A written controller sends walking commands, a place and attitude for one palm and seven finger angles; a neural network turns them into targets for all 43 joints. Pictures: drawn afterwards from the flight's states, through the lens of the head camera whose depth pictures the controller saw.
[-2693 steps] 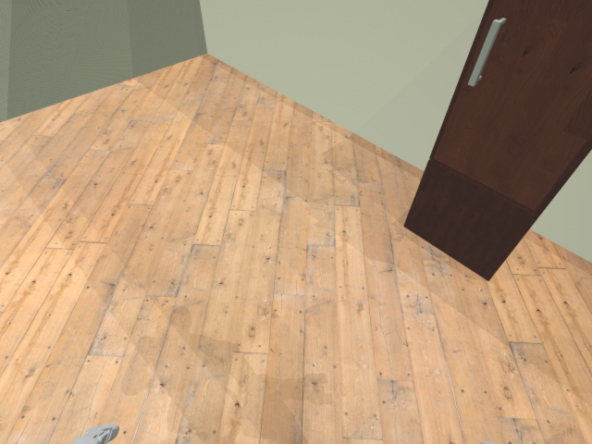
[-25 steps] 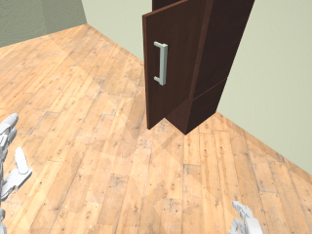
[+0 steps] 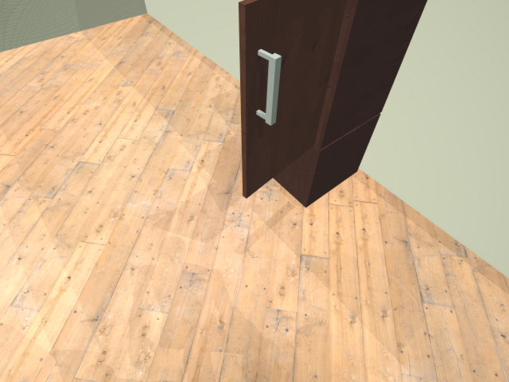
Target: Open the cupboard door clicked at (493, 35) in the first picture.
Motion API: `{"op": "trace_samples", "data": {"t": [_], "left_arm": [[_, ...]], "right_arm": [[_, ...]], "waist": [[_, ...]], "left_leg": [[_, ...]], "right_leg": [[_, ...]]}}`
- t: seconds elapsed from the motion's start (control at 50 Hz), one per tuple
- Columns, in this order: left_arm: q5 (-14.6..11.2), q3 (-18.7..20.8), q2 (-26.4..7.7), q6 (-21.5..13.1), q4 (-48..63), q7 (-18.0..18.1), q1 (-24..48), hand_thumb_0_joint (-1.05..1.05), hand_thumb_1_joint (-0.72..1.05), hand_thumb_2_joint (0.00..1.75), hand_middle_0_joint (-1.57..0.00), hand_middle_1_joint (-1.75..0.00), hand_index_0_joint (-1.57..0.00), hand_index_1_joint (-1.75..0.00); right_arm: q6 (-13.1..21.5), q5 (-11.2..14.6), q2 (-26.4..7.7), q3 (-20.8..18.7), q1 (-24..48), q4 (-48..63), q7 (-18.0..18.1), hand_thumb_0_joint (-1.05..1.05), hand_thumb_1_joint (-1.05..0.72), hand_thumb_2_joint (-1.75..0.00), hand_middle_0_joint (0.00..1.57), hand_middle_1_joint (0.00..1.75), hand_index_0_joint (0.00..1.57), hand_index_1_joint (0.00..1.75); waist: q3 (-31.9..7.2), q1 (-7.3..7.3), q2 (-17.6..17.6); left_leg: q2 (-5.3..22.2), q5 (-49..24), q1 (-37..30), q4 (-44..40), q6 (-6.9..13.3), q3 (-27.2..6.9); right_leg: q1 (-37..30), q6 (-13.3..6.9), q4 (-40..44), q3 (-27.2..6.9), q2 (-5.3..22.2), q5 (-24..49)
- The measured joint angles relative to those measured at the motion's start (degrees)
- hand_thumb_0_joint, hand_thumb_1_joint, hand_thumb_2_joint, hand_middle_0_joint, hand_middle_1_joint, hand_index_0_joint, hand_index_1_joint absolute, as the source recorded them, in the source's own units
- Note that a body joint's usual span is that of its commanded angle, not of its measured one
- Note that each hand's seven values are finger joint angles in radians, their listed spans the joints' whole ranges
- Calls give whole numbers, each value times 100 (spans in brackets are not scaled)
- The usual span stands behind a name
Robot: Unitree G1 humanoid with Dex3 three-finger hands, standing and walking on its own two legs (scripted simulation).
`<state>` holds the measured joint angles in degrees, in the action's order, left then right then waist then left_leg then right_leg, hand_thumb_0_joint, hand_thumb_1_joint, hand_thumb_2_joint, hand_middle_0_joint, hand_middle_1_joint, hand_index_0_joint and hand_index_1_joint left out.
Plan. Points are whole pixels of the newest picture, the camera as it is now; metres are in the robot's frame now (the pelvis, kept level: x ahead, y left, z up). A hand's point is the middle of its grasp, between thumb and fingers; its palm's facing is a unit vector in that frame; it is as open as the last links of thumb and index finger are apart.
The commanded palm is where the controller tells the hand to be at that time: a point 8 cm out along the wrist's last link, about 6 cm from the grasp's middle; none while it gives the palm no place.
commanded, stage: let the arm hang, fingers relaxed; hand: left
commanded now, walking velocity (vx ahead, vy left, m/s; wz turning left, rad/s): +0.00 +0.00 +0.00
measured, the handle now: (266, 89) +0.72 +0.02 +0.06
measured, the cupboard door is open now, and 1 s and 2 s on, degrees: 97 97 97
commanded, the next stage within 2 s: look to check the result in 0.58 s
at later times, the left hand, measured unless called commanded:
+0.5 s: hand out of the picture +0.07 +0.18 -0.16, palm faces -0.01 -0.97 -0.23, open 7.4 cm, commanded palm none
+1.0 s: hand out of the picture +0.07 +0.20 -0.16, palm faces -0.01 -0.96 -0.30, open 7.4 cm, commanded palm none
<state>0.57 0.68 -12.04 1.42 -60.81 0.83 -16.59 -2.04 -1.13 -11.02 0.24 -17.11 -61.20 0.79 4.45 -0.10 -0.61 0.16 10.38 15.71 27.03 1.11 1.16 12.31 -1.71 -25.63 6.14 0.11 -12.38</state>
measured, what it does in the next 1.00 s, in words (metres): stands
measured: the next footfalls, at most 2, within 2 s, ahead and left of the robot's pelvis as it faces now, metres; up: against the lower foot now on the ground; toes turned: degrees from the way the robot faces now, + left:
none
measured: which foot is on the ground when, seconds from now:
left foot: down 0.00-1.00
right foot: down 0.00-1.00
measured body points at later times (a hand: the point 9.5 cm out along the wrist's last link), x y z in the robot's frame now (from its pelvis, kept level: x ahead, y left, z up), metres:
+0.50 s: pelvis +0.02 -0.01 +0.01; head +0.02 -0.01 +0.46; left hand +0.07 +0.23 -0.15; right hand +0.04 -0.25 -0.15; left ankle +0.05 +0.11 -0.74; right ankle +0.02 -0.10 -0.74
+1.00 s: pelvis +0.03 -0.02 +0.01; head +0.05 -0.03 +0.46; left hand +0.07 +0.25 -0.14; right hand +0.06 -0.27 -0.15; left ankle +0.05 +0.11 -0.74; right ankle +0.02 -0.10 -0.74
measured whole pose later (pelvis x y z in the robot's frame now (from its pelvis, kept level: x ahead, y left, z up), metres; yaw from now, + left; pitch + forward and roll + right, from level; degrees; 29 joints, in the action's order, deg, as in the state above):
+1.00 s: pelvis +0.03 -0.02 +0.01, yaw -1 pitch -2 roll +0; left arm 0.4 1.1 -13.8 -0.8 -66.2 1.1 -10.7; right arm -0.2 -0.9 -13.8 -0.1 -9.8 -65.7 1.3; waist 3.7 0.1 -1.7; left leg 0.8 9.8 8.1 19.5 -0.2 2.4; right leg 5.9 -2.5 -19.5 4.8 -0.9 -12.2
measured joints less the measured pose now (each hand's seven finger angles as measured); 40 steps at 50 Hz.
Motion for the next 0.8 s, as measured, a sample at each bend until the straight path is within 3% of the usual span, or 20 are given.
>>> {"op": "trace_samples", "data": {"t": [0.18, 0.54, 0.8], "left_arm": [[-5, 34, -73, -95, -439, 57, 81, 1, 92, 90, -20, -30, -20, -30], [-9, -27, 156, -207, -420, 27, 614, 1, 91, 90, -20, -30, -20, -30], [-17, 33, -9, -202, -522, 26, 554, 1, 91, 90, -20, -30, -21, -30]], "right_arm": [[120, 21, 34, -24, 297, -194, 19, 1, -90, -90, 20, 30, 20, 30], [197, 3, -73, -11, 543, -418, 54, 0, -91, -90, 20, 30, 20, 30], [194, 14, -146, -21, 535, -484, 67, 0, -90, -90, 20, 30, 20, 30]], "waist": [[-136, 4, -217], [-188, 54, -21], [-52, 49, -75]], "left_leg": [[-14, -52, -310, -281, 4, 118], [8, -94, -603, -590, -52, 155], [42, -80, -675, -689, -93, 128]], "right_leg": [[-207, 14, 149, -120, 9, 18], [-449, -11, 387, -163, -28, 36], [-551, -47, 542, -141, -73, 43]]}}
